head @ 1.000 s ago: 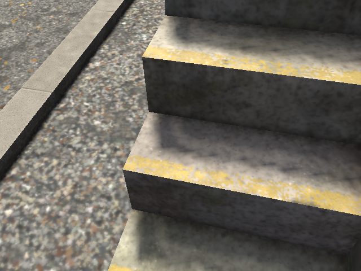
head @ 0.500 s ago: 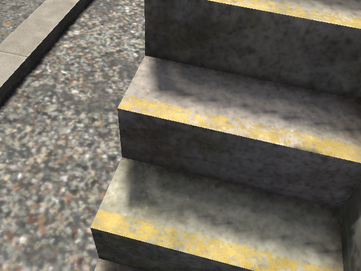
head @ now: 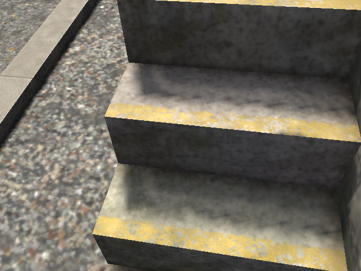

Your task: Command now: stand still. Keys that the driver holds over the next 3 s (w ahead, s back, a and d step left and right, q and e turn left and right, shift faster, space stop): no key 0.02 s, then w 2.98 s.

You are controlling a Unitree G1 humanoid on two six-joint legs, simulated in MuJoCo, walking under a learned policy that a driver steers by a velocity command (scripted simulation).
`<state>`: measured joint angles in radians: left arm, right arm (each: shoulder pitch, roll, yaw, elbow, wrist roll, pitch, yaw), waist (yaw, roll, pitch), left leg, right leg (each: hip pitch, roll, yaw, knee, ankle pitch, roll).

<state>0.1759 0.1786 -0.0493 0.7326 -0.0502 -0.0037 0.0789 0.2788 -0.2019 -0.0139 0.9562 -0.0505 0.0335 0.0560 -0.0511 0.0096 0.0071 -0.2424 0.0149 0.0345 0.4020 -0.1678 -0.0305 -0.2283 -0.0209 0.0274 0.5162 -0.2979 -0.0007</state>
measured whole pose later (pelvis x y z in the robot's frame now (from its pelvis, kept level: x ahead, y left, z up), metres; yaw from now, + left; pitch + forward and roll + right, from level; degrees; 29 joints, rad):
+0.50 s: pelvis +0.07 +0.05 +0.00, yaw -1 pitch +1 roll +2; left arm 0.28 0.21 -0.03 0.88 -0.03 -0.04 0.04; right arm 0.31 -0.18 -0.01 0.90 -0.05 -0.01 0.03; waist -0.05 -0.01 -0.04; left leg -0.13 -0.06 0.05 0.40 -0.29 0.04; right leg -0.25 -0.07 0.05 0.73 -0.31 -0.10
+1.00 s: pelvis +0.12 +0.00 +0.01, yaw -2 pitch +2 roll +1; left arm 0.22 0.20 -0.05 0.82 -0.02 -0.09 0.04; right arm 0.16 -0.22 -0.01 0.88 -0.05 -0.02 0.05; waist -0.03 0.01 -0.04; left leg -0.11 0.02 0.04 0.45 -0.27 0.02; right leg -0.20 0.00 0.02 0.73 -0.25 -0.05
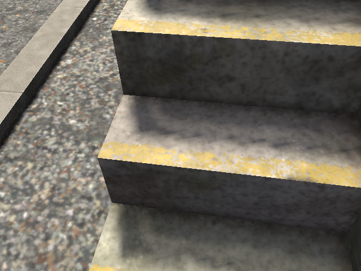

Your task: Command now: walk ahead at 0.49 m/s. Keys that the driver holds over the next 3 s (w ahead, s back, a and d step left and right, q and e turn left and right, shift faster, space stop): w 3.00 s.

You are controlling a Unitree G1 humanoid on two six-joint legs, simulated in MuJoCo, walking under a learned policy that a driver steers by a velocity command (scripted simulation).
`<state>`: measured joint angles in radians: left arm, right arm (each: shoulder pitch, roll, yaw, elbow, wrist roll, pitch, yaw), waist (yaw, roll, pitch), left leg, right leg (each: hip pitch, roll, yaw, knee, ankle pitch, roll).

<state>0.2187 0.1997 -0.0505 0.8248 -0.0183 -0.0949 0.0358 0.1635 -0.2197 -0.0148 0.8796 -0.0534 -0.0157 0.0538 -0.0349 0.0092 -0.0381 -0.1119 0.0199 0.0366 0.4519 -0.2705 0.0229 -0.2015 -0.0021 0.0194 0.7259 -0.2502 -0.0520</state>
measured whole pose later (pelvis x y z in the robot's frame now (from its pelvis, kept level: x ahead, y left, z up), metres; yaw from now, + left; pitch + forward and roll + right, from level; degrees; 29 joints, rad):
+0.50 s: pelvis +0.00 +0.00 +0.00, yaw +1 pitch +3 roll +0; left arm 0.23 0.21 -0.05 0.85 -0.02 -0.09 0.03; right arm 0.15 -0.23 0.00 0.90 -0.04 -0.02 0.06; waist 0.00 0.02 -0.05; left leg -0.08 0.04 0.08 0.37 -0.25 0.00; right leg -0.17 0.01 0.05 0.66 -0.23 -0.04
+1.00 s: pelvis -0.05 +0.00 -0.01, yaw -2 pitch +2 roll +3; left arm 0.17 0.18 -0.08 0.83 -0.02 -0.06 0.06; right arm 0.18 -0.19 0.01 0.86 -0.05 -0.01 0.04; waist -0.03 -0.04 -0.04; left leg -0.11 0.01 0.12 0.33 -0.25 -0.02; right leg -0.18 -0.02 0.09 0.56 -0.35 -0.03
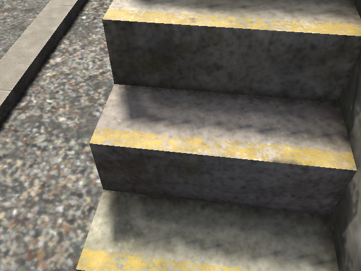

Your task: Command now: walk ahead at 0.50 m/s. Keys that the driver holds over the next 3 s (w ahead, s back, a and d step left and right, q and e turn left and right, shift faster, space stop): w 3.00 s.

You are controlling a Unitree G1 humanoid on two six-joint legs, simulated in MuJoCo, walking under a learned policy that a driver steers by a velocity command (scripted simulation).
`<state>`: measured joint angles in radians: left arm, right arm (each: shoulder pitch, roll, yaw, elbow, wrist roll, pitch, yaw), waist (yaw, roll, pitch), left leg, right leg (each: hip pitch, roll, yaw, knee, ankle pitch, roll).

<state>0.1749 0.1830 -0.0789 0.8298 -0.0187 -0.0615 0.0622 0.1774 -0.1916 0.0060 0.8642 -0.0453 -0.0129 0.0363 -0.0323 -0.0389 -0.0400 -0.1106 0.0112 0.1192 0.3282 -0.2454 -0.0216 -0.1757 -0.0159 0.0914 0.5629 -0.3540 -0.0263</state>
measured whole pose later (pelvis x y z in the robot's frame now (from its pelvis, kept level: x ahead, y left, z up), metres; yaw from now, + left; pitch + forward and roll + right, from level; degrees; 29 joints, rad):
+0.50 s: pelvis -0.03 +0.01 +0.01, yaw +0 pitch +1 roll +2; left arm 0.19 0.19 -0.07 0.88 -0.02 -0.05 0.08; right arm 0.18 -0.20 0.00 0.91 -0.03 -0.03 0.04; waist -0.04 -0.03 0.00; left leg -0.13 0.00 0.11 0.28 -0.18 -0.01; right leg -0.14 -0.03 0.09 0.41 -0.29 0.01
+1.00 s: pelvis -0.03 +0.01 +0.01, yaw +0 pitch +1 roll +2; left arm 0.18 0.19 -0.07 0.86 -0.01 -0.06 0.07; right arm 0.15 -0.20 0.00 0.89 -0.03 -0.04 0.04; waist -0.04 -0.03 -0.01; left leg -0.13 0.01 0.11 0.27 -0.16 -0.01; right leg -0.14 -0.02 0.09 0.39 -0.28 0.01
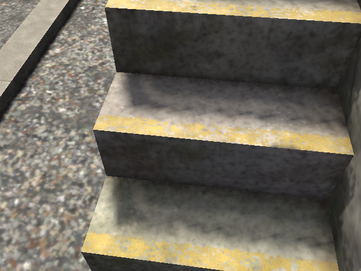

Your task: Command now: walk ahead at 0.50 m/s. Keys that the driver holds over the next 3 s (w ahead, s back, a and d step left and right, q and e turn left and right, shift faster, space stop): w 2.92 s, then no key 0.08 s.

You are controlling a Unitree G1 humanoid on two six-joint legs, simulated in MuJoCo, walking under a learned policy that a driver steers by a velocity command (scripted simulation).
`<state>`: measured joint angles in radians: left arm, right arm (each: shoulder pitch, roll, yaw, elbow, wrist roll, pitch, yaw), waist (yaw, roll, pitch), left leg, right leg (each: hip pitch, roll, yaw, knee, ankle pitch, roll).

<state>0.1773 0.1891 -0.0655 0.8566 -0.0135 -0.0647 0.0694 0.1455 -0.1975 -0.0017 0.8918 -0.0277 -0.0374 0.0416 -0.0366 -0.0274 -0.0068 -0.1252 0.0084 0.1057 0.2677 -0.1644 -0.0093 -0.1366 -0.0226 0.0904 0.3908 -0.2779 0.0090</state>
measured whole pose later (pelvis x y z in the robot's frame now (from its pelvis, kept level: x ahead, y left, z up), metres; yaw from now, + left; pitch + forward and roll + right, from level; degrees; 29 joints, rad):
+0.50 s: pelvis +0.00 +0.00 +0.00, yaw +0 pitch +1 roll +2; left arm 0.17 0.19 -0.06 0.85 -0.01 -0.07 0.07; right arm 0.15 -0.20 0.00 0.88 -0.03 -0.04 0.04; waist -0.04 -0.03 -0.01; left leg -0.12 0.01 0.11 0.26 -0.16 -0.01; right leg -0.13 -0.02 0.09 0.38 -0.27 0.01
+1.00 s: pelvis +0.00 +0.00 +0.00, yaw -1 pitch +2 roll +2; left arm 0.16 0.19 -0.06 0.86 -0.01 -0.06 0.06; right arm 0.14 -0.20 0.01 0.88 -0.02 -0.04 0.04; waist -0.04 -0.03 -0.01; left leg -0.12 0.01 0.11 0.25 -0.16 -0.01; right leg -0.13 -0.02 0.10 0.37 -0.26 0.02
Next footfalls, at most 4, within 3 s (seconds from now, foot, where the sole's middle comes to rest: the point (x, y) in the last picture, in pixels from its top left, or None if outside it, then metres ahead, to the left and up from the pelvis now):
none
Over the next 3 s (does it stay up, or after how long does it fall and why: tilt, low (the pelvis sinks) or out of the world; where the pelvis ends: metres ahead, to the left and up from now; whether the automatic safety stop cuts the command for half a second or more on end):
stays up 0.00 0.01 0.00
